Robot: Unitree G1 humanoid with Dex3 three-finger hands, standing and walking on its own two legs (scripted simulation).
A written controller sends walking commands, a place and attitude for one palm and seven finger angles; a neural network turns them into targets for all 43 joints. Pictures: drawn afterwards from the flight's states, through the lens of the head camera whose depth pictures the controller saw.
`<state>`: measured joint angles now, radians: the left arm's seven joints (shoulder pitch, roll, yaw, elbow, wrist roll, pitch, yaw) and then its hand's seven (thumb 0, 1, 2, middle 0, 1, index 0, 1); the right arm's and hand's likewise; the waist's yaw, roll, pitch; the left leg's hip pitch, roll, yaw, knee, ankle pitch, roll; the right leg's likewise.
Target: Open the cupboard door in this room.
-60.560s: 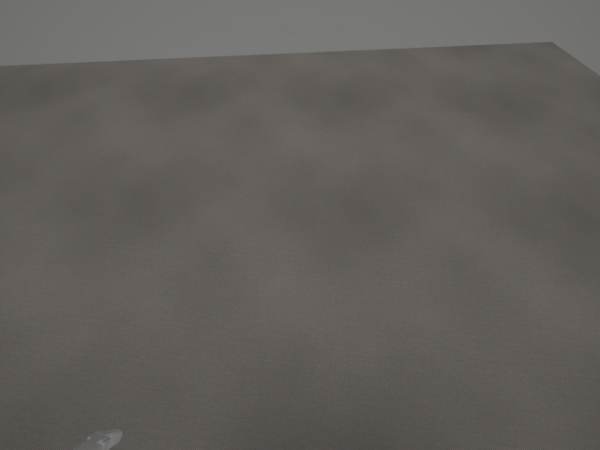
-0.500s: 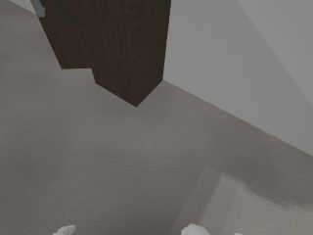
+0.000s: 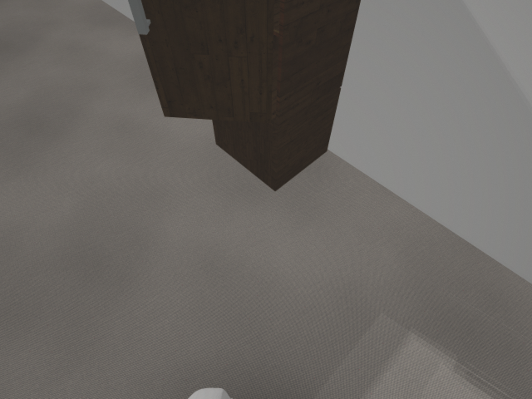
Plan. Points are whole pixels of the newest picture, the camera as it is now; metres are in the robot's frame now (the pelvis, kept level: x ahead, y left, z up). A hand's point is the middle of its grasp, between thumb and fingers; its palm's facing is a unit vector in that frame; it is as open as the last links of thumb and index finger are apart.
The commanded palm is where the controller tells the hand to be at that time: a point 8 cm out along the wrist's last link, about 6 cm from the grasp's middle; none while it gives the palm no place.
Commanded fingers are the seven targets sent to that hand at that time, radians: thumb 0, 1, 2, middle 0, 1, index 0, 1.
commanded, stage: take the last steps up to it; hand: left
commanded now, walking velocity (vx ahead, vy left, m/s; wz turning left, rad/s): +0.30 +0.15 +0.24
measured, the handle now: (138, 0) +1.04 +0.43 +0.08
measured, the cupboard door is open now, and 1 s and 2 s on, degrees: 41 41 41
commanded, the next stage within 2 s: come to a stop and stand still in 1.26 s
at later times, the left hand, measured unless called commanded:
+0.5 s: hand (142, 349) +0.21 +0.24 -0.16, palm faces +0.05 -0.98 -0.19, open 7.4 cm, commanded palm none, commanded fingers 0.00 0.90 0.90 -0.20 -0.30 -0.20 -0.30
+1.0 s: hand (133, 333) +0.23 +0.27 -0.17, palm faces +0.24 -0.95 -0.20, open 7.3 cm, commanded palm none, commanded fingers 0.00 0.90 0.90 -0.20 -0.30 -0.20 -0.30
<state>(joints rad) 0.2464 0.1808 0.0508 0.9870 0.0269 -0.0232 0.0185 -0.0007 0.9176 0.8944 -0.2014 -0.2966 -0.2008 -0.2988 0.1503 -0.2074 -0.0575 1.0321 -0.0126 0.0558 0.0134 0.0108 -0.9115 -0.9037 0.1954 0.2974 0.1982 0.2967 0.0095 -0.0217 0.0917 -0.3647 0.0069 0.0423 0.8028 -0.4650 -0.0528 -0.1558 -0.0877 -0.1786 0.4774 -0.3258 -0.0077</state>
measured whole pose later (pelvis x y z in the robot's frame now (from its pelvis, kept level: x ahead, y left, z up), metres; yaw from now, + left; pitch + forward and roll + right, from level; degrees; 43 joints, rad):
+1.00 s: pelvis +0.30 +0.10 +0.00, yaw +9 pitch +1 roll +0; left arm 0.35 0.15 0.05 1.12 0.03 -0.07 0.00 -0.01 0.93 0.89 -0.20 -0.30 -0.20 -0.30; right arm 0.16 -0.20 -0.06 1.03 -0.02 -0.01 0.04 0.01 -0.91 -0.90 0.19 0.30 0.20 0.30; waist 0.04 0.00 0.05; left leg -0.52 0.09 0.07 0.69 -0.16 -0.04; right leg -0.06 -0.10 -0.20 0.33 -0.28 0.03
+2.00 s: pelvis +0.45 +0.21 +0.00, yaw +6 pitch +1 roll +0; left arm 0.19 0.19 0.05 1.05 0.01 0.04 0.03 0.00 0.91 0.89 -0.20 -0.30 -0.20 -0.30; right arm 0.21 -0.16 -0.04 1.06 -0.02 0.00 -0.04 0.01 -0.92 -0.90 0.20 0.30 0.20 0.30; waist 0.00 -0.01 0.05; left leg -0.22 0.00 0.10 0.48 -0.27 0.04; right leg -0.23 -0.03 -0.03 0.62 -0.37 0.01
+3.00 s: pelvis +0.44 +0.20 +0.00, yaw +6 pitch +0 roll +1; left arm 0.28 0.15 -0.01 1.08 0.01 -0.02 0.04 0.00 0.91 0.89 -0.20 -0.30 -0.20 -0.30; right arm 0.28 -0.17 0.01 1.08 -0.02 -0.03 -0.02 0.02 -0.93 -0.90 0.20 0.30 0.20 0.30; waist -0.01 0.02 0.01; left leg -0.22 0.01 0.11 0.50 -0.27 0.02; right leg -0.17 -0.03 -0.02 0.52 -0.34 0.00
